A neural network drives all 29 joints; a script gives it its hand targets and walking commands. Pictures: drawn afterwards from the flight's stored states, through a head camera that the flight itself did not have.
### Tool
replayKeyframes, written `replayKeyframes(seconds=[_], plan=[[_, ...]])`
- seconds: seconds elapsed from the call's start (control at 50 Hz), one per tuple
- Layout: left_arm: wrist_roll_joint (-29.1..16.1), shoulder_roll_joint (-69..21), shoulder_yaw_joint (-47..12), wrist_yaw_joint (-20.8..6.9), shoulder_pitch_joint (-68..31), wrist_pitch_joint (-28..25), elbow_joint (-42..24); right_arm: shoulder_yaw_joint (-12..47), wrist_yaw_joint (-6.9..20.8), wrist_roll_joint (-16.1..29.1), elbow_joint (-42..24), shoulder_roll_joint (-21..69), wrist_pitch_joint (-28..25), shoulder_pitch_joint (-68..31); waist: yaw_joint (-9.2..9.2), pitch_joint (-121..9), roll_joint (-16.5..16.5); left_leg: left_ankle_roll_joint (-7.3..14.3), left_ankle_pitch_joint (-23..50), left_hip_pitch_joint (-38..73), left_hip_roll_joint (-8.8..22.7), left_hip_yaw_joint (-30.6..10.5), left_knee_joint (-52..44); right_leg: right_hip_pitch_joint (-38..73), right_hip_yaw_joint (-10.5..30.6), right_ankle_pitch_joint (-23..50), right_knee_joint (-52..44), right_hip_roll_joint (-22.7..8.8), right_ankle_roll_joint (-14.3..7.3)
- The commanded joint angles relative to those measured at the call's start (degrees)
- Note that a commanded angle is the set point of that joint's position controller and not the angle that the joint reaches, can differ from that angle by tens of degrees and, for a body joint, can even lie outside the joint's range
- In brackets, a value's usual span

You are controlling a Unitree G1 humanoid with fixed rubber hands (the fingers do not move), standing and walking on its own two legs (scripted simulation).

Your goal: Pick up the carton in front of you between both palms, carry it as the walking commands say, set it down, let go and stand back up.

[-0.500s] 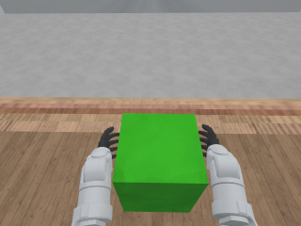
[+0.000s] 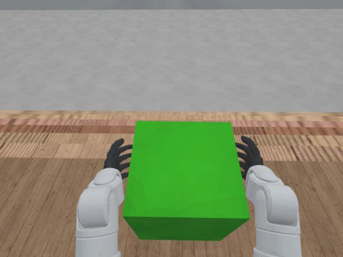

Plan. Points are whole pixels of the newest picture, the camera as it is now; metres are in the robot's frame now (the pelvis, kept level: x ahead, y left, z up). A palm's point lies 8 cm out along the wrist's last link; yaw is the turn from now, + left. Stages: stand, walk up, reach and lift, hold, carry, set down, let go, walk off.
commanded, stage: carry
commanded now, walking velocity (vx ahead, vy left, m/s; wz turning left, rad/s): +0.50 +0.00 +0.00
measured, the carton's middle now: (181, 185) +0.28 +0.00 +0.03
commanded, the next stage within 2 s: none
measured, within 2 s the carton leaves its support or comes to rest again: neither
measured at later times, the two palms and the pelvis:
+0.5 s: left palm (145, 107) +0.52 +0.10 +0.07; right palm (242, 108) +0.52 -0.20 +0.07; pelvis +0.29 -0.04 -0.03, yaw -1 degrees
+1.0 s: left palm (151, 51) +0.94 +0.11 +0.06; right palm (218, 50) +0.91 -0.19 +0.07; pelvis +0.60 -0.02 -0.04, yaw -3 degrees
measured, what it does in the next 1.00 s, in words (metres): walks ahead: left foot, then right foot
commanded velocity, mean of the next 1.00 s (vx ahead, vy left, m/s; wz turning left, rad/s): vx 0.50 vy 0.00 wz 0.00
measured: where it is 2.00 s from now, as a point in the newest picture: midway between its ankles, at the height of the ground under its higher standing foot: (179, 145)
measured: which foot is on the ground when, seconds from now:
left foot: up 0.00-0.02, down 0.04-0.46, up 0.48-0.92, down 0.94-1.00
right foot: down 0.00-0.06, up 0.08-0.40, down 0.42-0.96, up 0.98-1.00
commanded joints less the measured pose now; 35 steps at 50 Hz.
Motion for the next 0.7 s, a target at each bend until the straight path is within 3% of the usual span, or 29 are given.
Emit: replayKeyframes(seconds=[0.0,0.02,0.04,0.06,0.08,0.12,0.14,0.18,0.2,0.28,0.34,0.38,0.4,0.42,0.44,0.46,0.5,0.52,0.54,0.58,0.62,0.68], plan=[[-17.16,-45.16,-36.68,-5.56,-20.35,2.78,-10.61,39.73,5.22,17.33,-8.26,47.08,3.85,-19.32,0.34,-9.61,-4.94,0.3,8.87,11.24,-2.72,5.24,-12.21,2.09,3.15,13.33,1.98,-8.18,-5.41],[-17.48,-44.37,-36.66,-4.98,-19.43,3.76,-12.3,38.82,4.46,17.13,-9.29,46.38,4.76,-17.16,-0.14,-11.85,-2.44,1.22,9.06,24.17,-0.72,3.54,-12.92,-6.47,0.52,12.2,7.63,-6.93,-3.98],[-18.05,-43.62,-36.54,-4.42,-18.94,4.8,-13.89,37.86,3.67,16.66,-10.17,45.14,5.66,-14.3,-1.25,-13.54,5.61,3.56,-0.72,34.05,9.4,-9.66,-16.82,-17.44,-3.36,3.68,19.36,-4.08,-1.49],[-19.12,-42.91,-36.99,-3.98,-19.48,6.03,-16.15,36.6,2.67,15.59,-10.46,43.98,6.17,-12.32,-2.02,-12.19,18.56,9.59,-7.72,40.84,24.02,-34.24,-22.41,-33.78,-7.36,-8.22,31.96,1.51,0.41],[-20.15,-43.02,-37.8,-3.79,-20.45,6.84,-17.89,35.98,1.94,15.55,-12.23,44.51,6.74,-12.86,-2.23,-9.02,16.16,14.2,-4.42,38.46,27.11,-39.16,-22.36,-38.73,-2.2,-11.06,39.29,-0.66,-0.7],[-20.98,-43.85,-37.38,-3.51,-21.37,7.46,-18.07,36.65,1.17,16.93,-15.66,45.16,7.62,-16.36,-2.01,-6.61,7.16,13.37,5.39,32.69,23.99,-30.84,-21.57,-40.44,-0.06,-8.43,43.73,-4.42,-1.37],[-20.65,-44.0,-36.46,-3.16,-20.32,7.38,-17.48,37.38,0.87,17.59,-16.84,45.25,7.83,-17.7,-1.84,-6.68,4.24,11.74,3.81,30.26,22.49,-26.02,-23.43,-38.86,0.07,-4.77,40.58,-5.58,-0.92],[-19.45,-43.99,-35.09,-2.15,-18.11,7.18,-17.04,38.2,0.48,18.55,-18.09,44.68,7.97,-18.23,-1.63,-5.62,4.92,9.19,5.59,25.89,18.69,-16.48,-25.91,-33.53,-2.86,0.28,31.67,-4.64,0.55],[-18.51,-43.43,-34.34,-1.53,-16.61,7.13,-16.59,38.42,0.32,18.99,-18.16,43.89,8.03,-17.92,-1.55,-5.22,6.3,8.81,7.08,24.97,17.51,-13.78,-26.19,-31.71,-4.11,1.4,27.91,-3.91,1.11],[-15.06,-40.11,-32.25,0.67,-11.11,7.33,-15.44,38.13,-0.23,19.13,-16.82,39.76,8.49,-13.88,-1.54,-1.96,9.65,7.09,16.16,22.22,14.02,-5.47,-24.4,-25.4,-9.24,8.19,13.94,-1.21,1.01],[-14.94,-38.26,-32.51,0.97,-10.73,7.62,-16.46,37.94,-0.14,18.87,-16.89,38.13,8.79,-12.32,-1.43,-0.48,11.69,5.53,19.74,20.05,13.89,-2.07,-20.91,-18.25,-12.23,12.75,9.84,0.04,-0.12],[-15.37,-37.9,-33.06,0.59,-10.09,7.67,-17.06,38.22,0.16,18.81,-17.77,37.64,9.0,-12.18,-0.43,-2.2,10.5,3.51,27.45,16.4,11.73,2.84,-10.37,-6.32,-16.16,10.57,7.23,3.25,-0.72],[-15.55,-37.79,-33.28,0.29,-9.99,7.72,-17.4,38.41,0.34,18.7,-17.84,37.19,9.13,-11.19,-0.04,-5.13,8.23,1.77,29.53,12.12,9.86,5.54,-1.1,3.74,-15.65,8.3,6.19,3.23,-1.09],[-15.51,-37.48,-33.55,-0.01,-9.38,7.84,-17.53,38.61,0.56,18.74,-18.73,36.13,9.33,-12.18,1.41,-8.33,1.45,0.04,20.4,3.19,6.7,5.46,13.1,12.54,-0.19,-1.56,1.81,-6.06,-3.38],[-16.25,-37.11,-33.98,-0.47,-10.9,7.88,-17.65,39.44,0.86,18.83,-19.78,36.58,9.74,-12.37,2.07,-12.35,-13.53,-2.3,0.97,-11.8,-0.03,3.09,31.5,22.44,27.73,-11.32,-7.19,-21.8,-11.3],[-17.2,-38.95,-34.92,-1.23,-10.72,7.83,-17.56,39.75,1.45,19.02,-19.67,37.32,9.65,-12.98,1.78,-10.67,-12.25,-0.43,-7.0,-17.77,0.72,-5.21,40.18,19.98,32.72,-4.2,-10.49,-22.89,-13.89],[-18.74,-41.86,-36.7,-2.73,-17.23,6.69,-18.45,39.83,2.61,18.55,-17.95,40.36,8.55,-17.15,1.09,-10.51,-2.21,2.25,-2.99,-18.87,5.85,-8.26,44.67,14.27,22.01,6.17,-6.96,-20.28,-12.47],[-19.24,-42.93,-37.49,-3.31,-20.5,5.98,-18.08,39.53,2.95,18.0,-16.32,41.66,7.76,-18.11,0.59,-9.85,1.14,2.45,0.78,-17.21,7.68,-9.24,40.99,10.06,17.17,4.76,-7.49,-18.53,-10.4],[-19.63,-43.68,-38.05,-3.76,-22.94,5.27,-17.31,39.07,3.06,17.29,-14.8,42.46,6.91,-18.93,0.34,-9.63,1.0,2.43,3.33,-14.82,7.89,-8.86,38.15,6.4,12.69,2.52,-8.37,-16.76,-8.79],[-20.12,-42.69,-38.12,-4.27,-25.31,4.1,-15.05,38.08,2.55,15.4,-11.94,42.31,5.44,-20.17,0.6,-8.74,-1.93,2.06,5.94,-13.83,7.19,-6.58,32.84,3.5,7.18,-0.16,-9.88,-14.99,-8.03],[-19.83,-40.12,-36.99,-3.94,-26.71,3.33,-12.05,36.5,1.48,13.72,-9.09,40.52,4.42,-21.67,1.13,-7.27,-3.43,1.62,8.28,-15.68,7.12,-5.34,27.14,3.26,4.41,-0.91,-11.2,-14.28,-8.78],[-18.35,-36.84,-34.25,-2.3,-29.78,2.69,-7.14,34.0,-0.37,12.37,-5.0,37.09,3.72,-25.6,2.07,-4.7,-3.1,1.54,12.21,-19.42,6.75,-3.41,17.28,6.02,1.16,6.03,-10.25,-12.86,-9.8]])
